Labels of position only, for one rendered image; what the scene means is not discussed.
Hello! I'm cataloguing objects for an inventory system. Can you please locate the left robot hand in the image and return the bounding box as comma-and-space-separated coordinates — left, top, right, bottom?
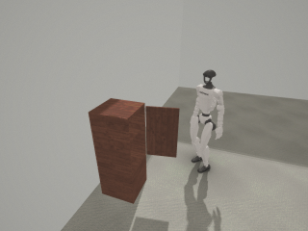
215, 127, 223, 140

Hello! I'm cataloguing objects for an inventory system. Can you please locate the robot right upper arm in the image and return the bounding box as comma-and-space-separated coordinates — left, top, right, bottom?
195, 84, 203, 102

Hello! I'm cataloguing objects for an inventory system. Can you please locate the humanoid robot head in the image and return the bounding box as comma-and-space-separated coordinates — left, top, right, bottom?
202, 69, 216, 90

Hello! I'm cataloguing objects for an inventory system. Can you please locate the left robot forearm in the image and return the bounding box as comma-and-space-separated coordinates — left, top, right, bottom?
217, 106, 224, 127

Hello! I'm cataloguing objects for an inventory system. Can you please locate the robot left upper arm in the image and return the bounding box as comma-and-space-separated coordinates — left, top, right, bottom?
213, 89, 224, 111

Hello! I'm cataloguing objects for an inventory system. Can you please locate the cupboard door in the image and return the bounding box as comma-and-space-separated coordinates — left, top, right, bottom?
145, 106, 180, 158

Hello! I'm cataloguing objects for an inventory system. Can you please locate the right robot forearm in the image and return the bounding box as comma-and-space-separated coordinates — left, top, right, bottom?
193, 100, 200, 116

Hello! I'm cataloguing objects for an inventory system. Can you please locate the robot left thigh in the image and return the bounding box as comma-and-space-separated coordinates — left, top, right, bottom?
200, 119, 217, 152

